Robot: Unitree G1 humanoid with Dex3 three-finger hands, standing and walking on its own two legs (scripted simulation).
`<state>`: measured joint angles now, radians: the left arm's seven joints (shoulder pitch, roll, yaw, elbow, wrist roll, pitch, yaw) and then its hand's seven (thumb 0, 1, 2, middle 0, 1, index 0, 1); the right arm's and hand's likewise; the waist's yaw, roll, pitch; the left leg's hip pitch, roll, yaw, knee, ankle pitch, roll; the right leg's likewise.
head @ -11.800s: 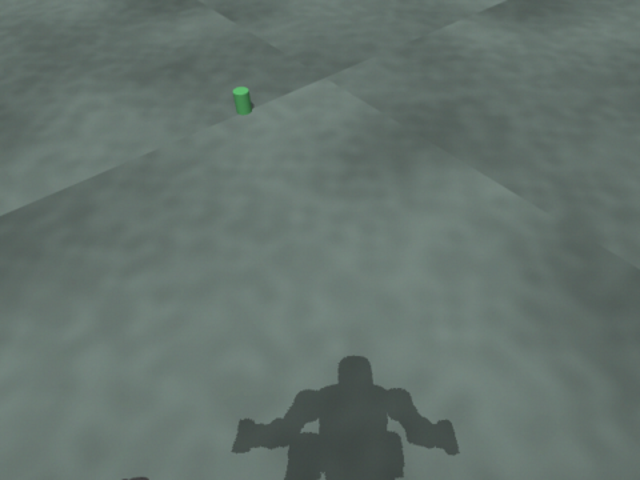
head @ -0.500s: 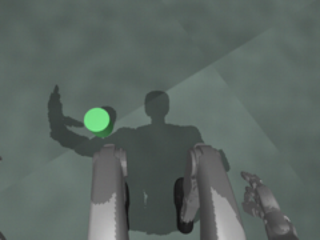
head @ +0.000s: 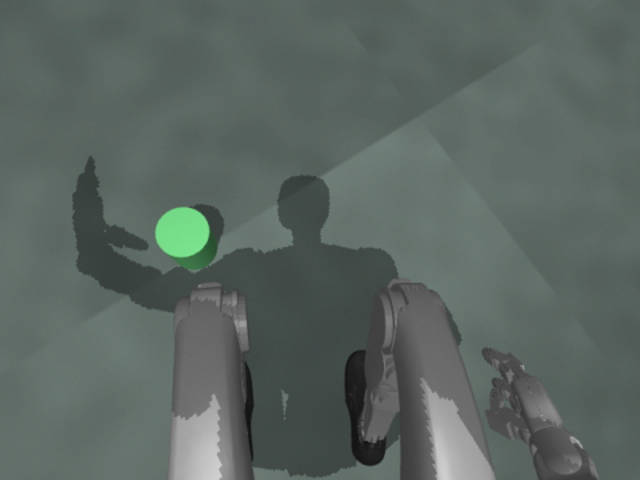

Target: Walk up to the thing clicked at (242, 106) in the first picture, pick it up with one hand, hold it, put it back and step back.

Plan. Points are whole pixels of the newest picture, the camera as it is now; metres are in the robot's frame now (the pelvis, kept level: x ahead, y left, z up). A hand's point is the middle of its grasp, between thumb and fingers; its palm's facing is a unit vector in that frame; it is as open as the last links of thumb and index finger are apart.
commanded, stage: go down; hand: left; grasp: from the side
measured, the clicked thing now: (189, 240) +0.43 +0.23 -0.33
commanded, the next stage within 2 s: approach in 0.18 s
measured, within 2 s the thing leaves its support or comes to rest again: neither
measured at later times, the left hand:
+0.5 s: hand out of the picture +0.35 +0.41 -0.05, palm faces +0.20 -0.98 -0.06, open 17.6 cm
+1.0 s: hand (136, 253) +0.39 +0.29 -0.25, palm faces +0.06 -1.00 +0.06, open 17.6 cm
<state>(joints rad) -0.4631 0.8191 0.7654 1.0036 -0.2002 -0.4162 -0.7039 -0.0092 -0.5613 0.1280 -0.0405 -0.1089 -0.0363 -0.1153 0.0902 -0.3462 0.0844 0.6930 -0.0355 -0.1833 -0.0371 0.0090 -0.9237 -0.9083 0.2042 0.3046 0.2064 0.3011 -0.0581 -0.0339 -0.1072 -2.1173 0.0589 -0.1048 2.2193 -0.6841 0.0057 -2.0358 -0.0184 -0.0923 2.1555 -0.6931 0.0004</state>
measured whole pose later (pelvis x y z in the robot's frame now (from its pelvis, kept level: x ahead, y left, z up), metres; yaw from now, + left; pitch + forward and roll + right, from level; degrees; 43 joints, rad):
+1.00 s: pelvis -0.01 +0.01 -0.10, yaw -7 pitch +18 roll -13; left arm -0.54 0.80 0.67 1.36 -0.26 -0.91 -0.60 -0.01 -0.60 0.06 -0.06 -0.10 -0.05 -0.11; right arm -0.13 -0.37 0.36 0.66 -0.25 -0.13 0.05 0.01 -0.93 -0.91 0.21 0.31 0.21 0.30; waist -0.19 -0.22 0.20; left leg -2.24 0.06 -0.28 2.61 -0.72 0.00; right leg -2.11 0.03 -0.21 2.43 -0.66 0.03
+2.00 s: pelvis -0.02 +0.02 -0.12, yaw -11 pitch +9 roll -18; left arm -0.53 0.79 0.46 1.43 -0.13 -1.18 -0.06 0.00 -0.06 0.37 -0.32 -0.30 -0.32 -0.31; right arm -0.21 -0.37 0.53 0.57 -0.38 -0.02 0.14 0.00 -0.90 -0.90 0.21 0.30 0.21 0.30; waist -0.21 -0.30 0.32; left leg -2.21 0.05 -0.41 2.70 -0.72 0.00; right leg -2.03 0.07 -0.30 2.43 -0.62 0.06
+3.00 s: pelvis -0.02 +0.02 -0.10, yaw -9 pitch +16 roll -16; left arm -0.49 0.66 0.40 1.05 -0.15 -0.95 -0.06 -0.02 -0.54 0.97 -0.58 -0.94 -0.62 -0.96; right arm -0.11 -0.34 0.36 0.59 -0.27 0.02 0.15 0.00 -0.91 -0.90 0.21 0.30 0.21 0.30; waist -0.17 -0.20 0.18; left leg -2.24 0.05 -0.33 2.62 -0.71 0.01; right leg -2.07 0.05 -0.25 2.39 -0.64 0.05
